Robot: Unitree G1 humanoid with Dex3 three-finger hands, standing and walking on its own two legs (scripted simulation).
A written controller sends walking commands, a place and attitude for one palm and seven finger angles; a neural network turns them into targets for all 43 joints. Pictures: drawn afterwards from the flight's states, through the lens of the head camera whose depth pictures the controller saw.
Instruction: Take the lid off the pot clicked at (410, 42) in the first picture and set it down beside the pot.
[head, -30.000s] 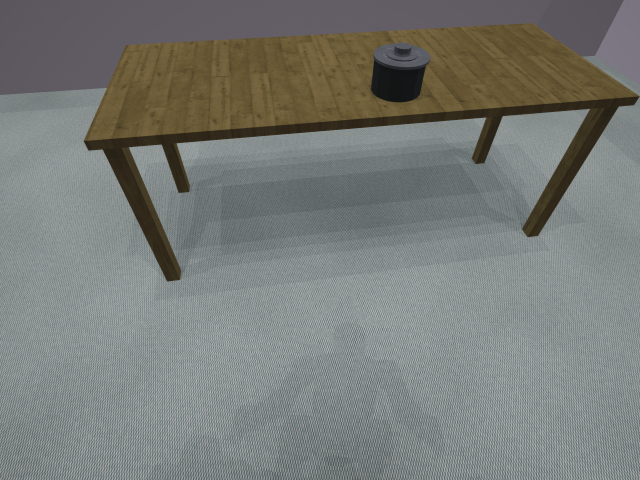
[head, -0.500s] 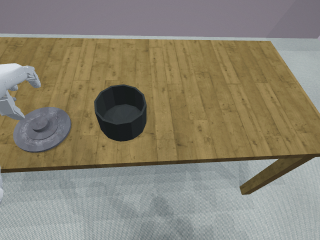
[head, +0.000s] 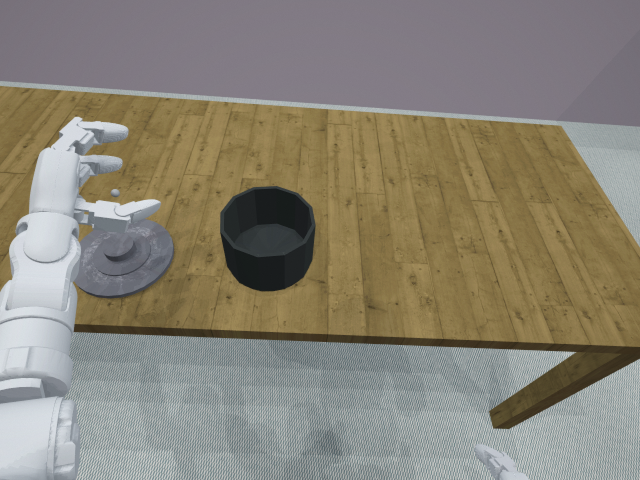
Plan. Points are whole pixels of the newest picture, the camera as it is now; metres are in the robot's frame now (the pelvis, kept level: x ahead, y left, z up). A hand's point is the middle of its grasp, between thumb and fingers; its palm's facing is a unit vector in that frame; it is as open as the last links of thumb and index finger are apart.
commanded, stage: draw the hand back to the body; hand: left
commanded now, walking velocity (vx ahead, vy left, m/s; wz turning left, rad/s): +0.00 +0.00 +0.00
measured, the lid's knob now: (119, 247) +0.46 +0.37 -0.07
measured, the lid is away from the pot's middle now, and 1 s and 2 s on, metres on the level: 0.25 0.25 0.25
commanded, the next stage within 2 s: step back with the hand held close in 1.58 s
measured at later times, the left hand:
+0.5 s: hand (126, 224) +0.34 +0.24 +0.15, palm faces +0.46 -0.83 -0.31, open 9.0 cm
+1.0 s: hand (155, 298) +0.25 +0.18 +0.15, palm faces +0.47 -0.83 -0.31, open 7.4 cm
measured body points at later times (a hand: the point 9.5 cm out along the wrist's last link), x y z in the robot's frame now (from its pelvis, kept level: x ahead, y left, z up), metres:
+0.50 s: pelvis +0.02 -0.06 +0.00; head +0.02 -0.07 +0.45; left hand +0.31 +0.28 +0.17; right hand +0.16 -0.31 -0.10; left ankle +0.01 +0.04 -0.74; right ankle -0.01 -0.16 -0.74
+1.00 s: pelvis +0.00 -0.10 +0.00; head -0.02 -0.13 +0.45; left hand +0.22 +0.22 +0.17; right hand +0.19 -0.34 -0.08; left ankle +0.01 +0.04 -0.74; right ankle -0.01 -0.16 -0.74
